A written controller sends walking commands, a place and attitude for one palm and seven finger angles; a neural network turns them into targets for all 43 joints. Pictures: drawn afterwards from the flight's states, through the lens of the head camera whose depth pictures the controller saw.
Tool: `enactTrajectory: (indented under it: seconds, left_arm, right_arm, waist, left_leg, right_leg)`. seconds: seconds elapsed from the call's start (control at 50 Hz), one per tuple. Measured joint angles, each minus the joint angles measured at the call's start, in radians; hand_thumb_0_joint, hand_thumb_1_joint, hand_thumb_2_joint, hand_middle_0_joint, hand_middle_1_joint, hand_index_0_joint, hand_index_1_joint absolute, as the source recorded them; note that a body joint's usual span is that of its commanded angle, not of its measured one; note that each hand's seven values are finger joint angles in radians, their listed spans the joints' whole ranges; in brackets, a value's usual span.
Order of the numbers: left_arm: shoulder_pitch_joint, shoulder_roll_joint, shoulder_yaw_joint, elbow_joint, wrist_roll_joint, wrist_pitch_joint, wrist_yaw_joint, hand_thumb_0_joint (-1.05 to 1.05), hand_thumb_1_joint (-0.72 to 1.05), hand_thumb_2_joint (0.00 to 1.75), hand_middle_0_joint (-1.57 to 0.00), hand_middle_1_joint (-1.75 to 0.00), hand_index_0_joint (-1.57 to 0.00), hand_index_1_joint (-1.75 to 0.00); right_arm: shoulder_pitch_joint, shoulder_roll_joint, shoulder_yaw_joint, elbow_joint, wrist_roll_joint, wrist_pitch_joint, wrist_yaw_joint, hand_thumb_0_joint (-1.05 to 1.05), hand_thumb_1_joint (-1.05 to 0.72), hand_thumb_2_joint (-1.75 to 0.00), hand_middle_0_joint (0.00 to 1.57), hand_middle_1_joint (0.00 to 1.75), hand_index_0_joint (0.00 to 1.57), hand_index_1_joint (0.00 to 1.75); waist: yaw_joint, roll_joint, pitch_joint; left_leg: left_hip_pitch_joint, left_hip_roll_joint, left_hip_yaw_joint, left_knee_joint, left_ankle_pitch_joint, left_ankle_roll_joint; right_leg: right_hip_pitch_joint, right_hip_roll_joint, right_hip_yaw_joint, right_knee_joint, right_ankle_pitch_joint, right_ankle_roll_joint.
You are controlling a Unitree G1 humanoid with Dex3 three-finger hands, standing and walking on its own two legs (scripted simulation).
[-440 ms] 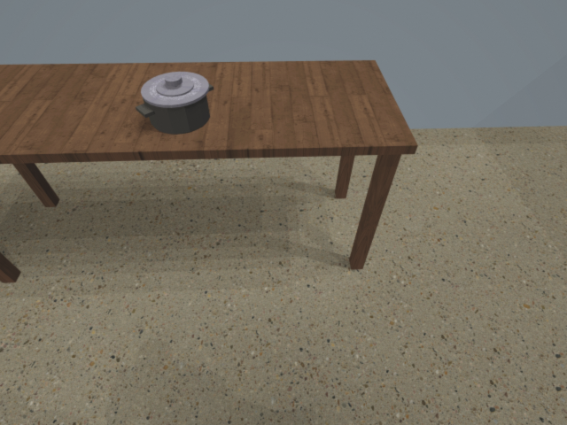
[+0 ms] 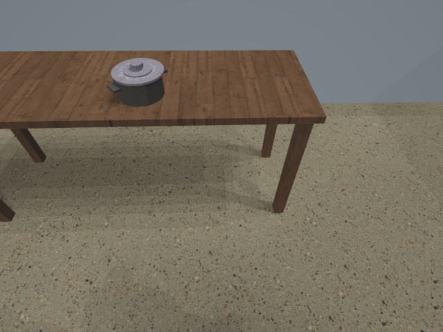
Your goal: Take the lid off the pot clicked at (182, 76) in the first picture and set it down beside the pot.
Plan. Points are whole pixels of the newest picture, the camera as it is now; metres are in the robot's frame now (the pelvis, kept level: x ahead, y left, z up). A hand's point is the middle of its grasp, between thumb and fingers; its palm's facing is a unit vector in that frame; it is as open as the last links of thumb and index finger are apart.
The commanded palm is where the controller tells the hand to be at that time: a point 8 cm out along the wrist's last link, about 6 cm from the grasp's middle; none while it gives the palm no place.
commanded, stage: look at it before walking up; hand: left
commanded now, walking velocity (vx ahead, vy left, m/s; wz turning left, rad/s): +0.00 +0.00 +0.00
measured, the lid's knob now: (136, 64) +0.93 +0.35 +0.01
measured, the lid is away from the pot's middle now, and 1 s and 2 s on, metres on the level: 0.01 0.01 0.01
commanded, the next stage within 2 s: take the last steps up to it in 0.20 s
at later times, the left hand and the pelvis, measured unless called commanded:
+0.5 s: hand out of the picture +0.06 +0.23 -0.17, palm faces +0.04 -0.96 -0.28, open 7.4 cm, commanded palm none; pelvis +0.02 +0.01 +0.00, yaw +3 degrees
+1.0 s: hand (101, 305) +0.20 +0.28 -0.17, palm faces +0.10 -0.98 -0.18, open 7.3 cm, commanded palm none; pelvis +0.16 +0.10 -0.01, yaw +6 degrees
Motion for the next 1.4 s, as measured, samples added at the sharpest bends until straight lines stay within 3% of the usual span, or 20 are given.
enactTrajectory:
  seconds: [0.38, 0.44, 0.54, 0.6, 0.64, 0.68, 0.7, 0.74, 0.8, 0.96, 1.08, 1.12, 1.18, 1.24, 1.32, 1.4]
  left_arm:
    - [0.01, 0.0, 0.003, 0.009, 0.0, 0.003, 0.004, 0.01, 0.91, 0.9, -0.2, -0.3, -0.21, -0.3]
    - [0.028, -0.019, 0.007, -0.002, 0.005, 0.01, 0.005, 0.01, 0.91, 0.9, -0.2, -0.3, -0.21, -0.3]
    - [0.103, -0.062, 0.027, -0.036, 0.014, -0.004, 0.001, 0.01, 0.91, 0.9, -0.2, -0.3, -0.21, -0.3]
    - [0.154, -0.073, 0.036, -0.034, 0.018, -0.009, -0.003, 0.01, 0.91, 0.9, -0.2, -0.3, -0.21, -0.3]
    - [0.186, -0.077, 0.041, -0.026, 0.018, -0.001, -0.005, 0.01, 0.91, 0.9, -0.21, -0.3, -0.21, -0.3]
    - [0.207, -0.083, 0.046, -0.017, 0.013, 0.019, -0.008, 0.01, 0.91, 0.9, -0.21, -0.3, -0.21, -0.3]
    - [0.211, -0.084, 0.049, -0.011, 0.013, 0.028, -0.007, 0.01, 0.91, 0.9, -0.2, -0.3, -0.21, -0.3]
    - [0.21, -0.088, 0.053, 0.001, 0.015, 0.035, -0.007, 0.01, 0.91, 0.9, -0.2, -0.3, -0.2, -0.3]
    - [0.186, -0.097, 0.054, -0.005, 0.017, 0.024, -0.013, 0.01, 0.91, 0.9, -0.2, -0.3, -0.2, -0.3]
    - [0.096, -0.148, 0.05, -0.063, 0.014, 0.006, -0.01, 0.01, 0.93, 0.9, -0.2, -0.3, -0.2, -0.3]
    - [0.027, -0.165, 0.051, -0.095, 0.013, -0.012, -0.014, 0.01, 0.93, 0.9, -0.2, -0.3, -0.2, -0.3]
    - [0.015, -0.16, 0.052, -0.115, 0.017, -0.044, -0.013, 0.01, 0.92, 0.9, -0.2, -0.3, -0.2, -0.3]
    - [0.013, -0.17, 0.052, -0.123, 0.009, -0.069, -0.004, 0.01, 0.92, 0.9, -0.2, -0.3, -0.2, -0.3]
    - [0.056, -0.179, 0.051, -0.108, 0.009, -0.065, 0.01, 0.01, 0.92, 0.9, -0.2, -0.3, -0.2, -0.3]
    - [0.121, -0.155, 0.064, -0.068, 0.013, -0.057, 0.019, 0.0, 0.94, 0.9, -0.2, -0.3, -0.21, -0.3]
    - [0.171, -0.135, 0.062, -0.032, 0.017, -0.043, 0.003, 0.0, 0.94, 0.9, -0.2, -0.3, -0.2, -0.3]
  right_arm:
    - [0.009, 0.001, 0.003, 0.005, -0.001, 0.003, -0.003, 0.01, -0.9, -0.9, 0.2, 0.3, 0.2, 0.3]
    - [0.04, 0.008, 0.001, -0.003, -0.007, 0.015, -0.002, 0.01, -0.9, -0.9, 0.2, 0.3, 0.2, 0.3]
    - [0.125, 0.04, -0.015, -0.026, -0.011, 0.035, 0.013, 0.01, -0.9, -0.9, 0.2, 0.3, 0.19, 0.3]
    - [0.161, 0.064, -0.023, -0.048, -0.007, 0.03, 0.026, 0.01, -0.9, -0.9, 0.2, 0.3, 0.19, 0.3]
    - [0.186, 0.075, -0.026, -0.068, -0.006, 0.015, 0.03, 0.01, -0.9, -0.9, 0.2, 0.3, 0.19, 0.3]
    - [0.206, 0.085, -0.033, -0.085, -0.013, -0.007, 0.023, 0.01, -0.9, -0.9, 0.2, 0.3, 0.2, 0.3]
    - [0.213, 0.096, -0.033, -0.086, -0.015, -0.013, 0.017, 0.01, -0.9, -0.9, 0.2, 0.3, 0.2, 0.3]
    - [0.235, 0.12, -0.03, -0.081, -0.015, -0.019, 0.005, 0.01, -0.9, -0.9, 0.2, 0.3, 0.2, 0.3]
    - [0.271, 0.158, -0.019, -0.052, -0.01, -0.03, -0.006, 0.0, -0.9, -0.9, 0.2, 0.3, 0.2, 0.3]
    - [0.318, 0.215, -0.011, 0.011, -0.005, -0.05, -0.011, 0.01, -0.9, -0.9, 0.2, 0.3, 0.2, 0.3]
    - [0.323, 0.211, -0.021, 0.028, -0.011, -0.055, -0.015, 0.01, -0.9, -0.9, 0.2, 0.3, 0.2, 0.3]
    - [0.331, 0.212, -0.023, 0.035, -0.004, -0.051, -0.012, 0.01, -0.9, -0.9, 0.2, 0.3, 0.2, 0.3]
    - [0.291, 0.191, -0.037, 0.036, -0.003, -0.026, -0.006, 0.01, -0.9, -0.9, 0.2, 0.3, 0.2, 0.3]
    - [0.228, 0.16, -0.051, 0.009, -0.014, -0.003, 0.0, 0.01, -0.9, -0.9, 0.2, 0.3, 0.2, 0.3]
    - [0.147, 0.14, -0.063, -0.055, -0.015, 0.0, 0.008, 0.01, -0.91, -0.9, 0.2, 0.3, 0.19, 0.3]
    - [0.092, 0.131, -0.064, -0.102, -0.013, -0.013, 0.02, 0.01, -0.91, -0.9, 0.2, 0.3, 0.19, 0.3]
  waist:
    - [0.0, 0.004, -0.001]
    - [0.0, 0.014, -0.016]
    - [0.009, 0.0, -0.029]
    - [0.01, -0.024, -0.02]
    - [0.005, -0.034, -0.014]
    - [0.0, -0.036, -0.009]
    - [0.0, -0.041, -0.007]
    - [-0.007, -0.049, -0.009]
    - [-0.01, -0.054, -0.012]
    - [-0.021, -0.025, 0.002]
    - [-0.047, 0.008, 0.026]
    - [-0.043, 0.006, 0.032]
    - [-0.033, 0.031, 0.046]
    - [-0.024, 0.04, 0.028]
    - [-0.019, 0.023, 0.001]
    - [0.004, 0.003, -0.006]
  left_leg:
    - [0.011, 0.0, -0.003, -0.01, -0.004, 0.0]
    - [-0.023, 0.004, -0.014, 0.068, -0.061, 0.004]
    - [-0.15, 0.011, 0.033, 0.349, -0.239, 0.01]
    - [-0.176, 0.022, 0.065, 0.333, -0.216, 0.01]
    - [-0.149, 0.027, 0.086, 0.231, -0.171, 0.009]
    - [-0.157, 0.016, 0.102, 0.24, -0.074, 0.032]
    - [-0.154, 0.008, 0.114, 0.257, -0.088, 0.046]
    - [-0.124, -0.009, 0.128, 0.23, -0.119, 0.067]
    - [-0.053, -0.039, 0.13, 0.117, -0.091, 0.074]
    - [0.11, -0.078, 0.109, -0.068, -0.076, 0.088]
    - [0.183, -0.061, 0.102, -0.01, -0.192, 0.069]
    - [0.13, -0.047, 0.097, 0.177, -0.27, 0.062]
    - [-0.08, -0.013, 0.059, 0.672, -0.276, 0.054]
    - [-0.252, 0.041, 0.053, 0.829, -0.172, 0.037]
    - [-0.358, 0.105, 0.06, 0.652, -0.092, 0.003]
    - [-0.338, 0.117, 0.075, 0.406, -0.048, -0.009]
  right_leg:
    - [0.014, 0.0, -0.003, -0.013, -0.004, 0.001]
    - [0.009, 0.002, -0.018, 0.012, -0.028, 0.001]
    - [0.031, -0.03, -0.052, 0.025, -0.07, 0.003]
    - [0.052, -0.07, -0.066, 0.046, -0.103, 0.031]
    - [0.046, -0.097, -0.072, 0.106, -0.153, 0.046]
    - [-0.029, -0.11, -0.058, 0.301, -0.259, 0.023]
    - [-0.087, -0.104, -0.038, 0.434, -0.299, 0.009]
    - [-0.199, -0.093, -0.028, 0.645, -0.279, -0.011]
    - [-0.318, -0.097, -0.053, 0.74, -0.167, -0.006]
    - [-0.397, -0.103, -0.091, 0.465, -0.049, 0.017]
    - [-0.313, -0.065, -0.115, 0.258, -0.028, -0.013]
    - [-0.261, -0.055, -0.125, 0.202, 0.059, -0.046]
    - [-0.223, -0.043, -0.158, 0.251, -0.009, -0.056]
    - [-0.156, -0.028, -0.167, 0.18, -0.025, -0.037]
    - [-0.085, -0.024, -0.16, 0.08, -0.011, -0.024]
    - [-0.036, -0.04, -0.146, 0.055, -0.04, 0.005]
